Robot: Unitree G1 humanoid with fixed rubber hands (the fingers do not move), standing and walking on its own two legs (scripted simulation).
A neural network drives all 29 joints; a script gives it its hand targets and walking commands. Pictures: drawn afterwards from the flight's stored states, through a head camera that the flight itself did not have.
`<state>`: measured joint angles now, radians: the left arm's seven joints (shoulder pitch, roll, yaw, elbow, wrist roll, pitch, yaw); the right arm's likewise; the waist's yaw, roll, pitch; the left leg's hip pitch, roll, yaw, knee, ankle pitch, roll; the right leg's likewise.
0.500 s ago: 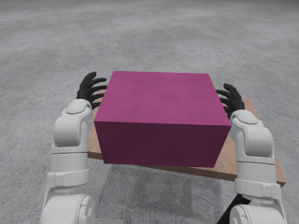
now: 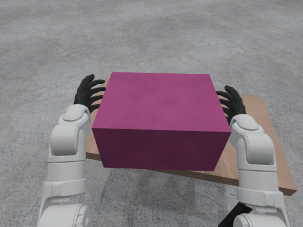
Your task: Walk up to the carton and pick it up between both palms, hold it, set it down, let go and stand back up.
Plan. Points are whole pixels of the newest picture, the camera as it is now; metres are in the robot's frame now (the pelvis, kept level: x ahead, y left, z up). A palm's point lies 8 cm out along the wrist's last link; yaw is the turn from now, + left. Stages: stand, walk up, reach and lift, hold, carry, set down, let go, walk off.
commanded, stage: hold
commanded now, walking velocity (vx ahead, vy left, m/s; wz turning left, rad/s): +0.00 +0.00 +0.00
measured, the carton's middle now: (159, 118) +0.37 +0.00 +0.14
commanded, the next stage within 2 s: none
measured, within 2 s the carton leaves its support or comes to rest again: neither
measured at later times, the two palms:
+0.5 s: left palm (77, 116) +0.31 +0.18 +0.20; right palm (242, 126) +0.31 -0.18 +0.18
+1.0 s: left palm (83, 108) +0.33 +0.18 +0.20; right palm (244, 122) +0.32 -0.19 +0.18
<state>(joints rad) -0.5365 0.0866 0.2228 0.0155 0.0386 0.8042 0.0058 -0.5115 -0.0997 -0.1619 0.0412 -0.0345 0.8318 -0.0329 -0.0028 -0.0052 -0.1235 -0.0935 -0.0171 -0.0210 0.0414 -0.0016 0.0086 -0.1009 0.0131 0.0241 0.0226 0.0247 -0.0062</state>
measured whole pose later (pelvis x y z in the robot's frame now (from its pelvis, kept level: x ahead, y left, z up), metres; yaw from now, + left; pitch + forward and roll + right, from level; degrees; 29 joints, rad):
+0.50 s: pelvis +0.01 +0.00 +0.00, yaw +1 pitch -2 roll +0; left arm -0.37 0.05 0.20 -0.27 0.03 0.98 0.01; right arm -0.35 -0.09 -0.14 -0.23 -0.04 0.99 0.00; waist -0.01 0.00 -0.09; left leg 0.03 -0.02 -0.03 0.02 -0.02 0.01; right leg 0.02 0.01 0.01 0.02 0.00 0.00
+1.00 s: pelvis -0.02 +0.00 +0.00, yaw +0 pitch +1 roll +0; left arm -0.56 0.07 0.23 0.02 0.08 0.85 -0.01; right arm -0.52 -0.09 -0.19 0.02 -0.09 0.88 0.02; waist -0.02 -0.01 -0.12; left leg -0.09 -0.02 -0.02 0.04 0.02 0.01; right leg -0.09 0.01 0.01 0.03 0.04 0.00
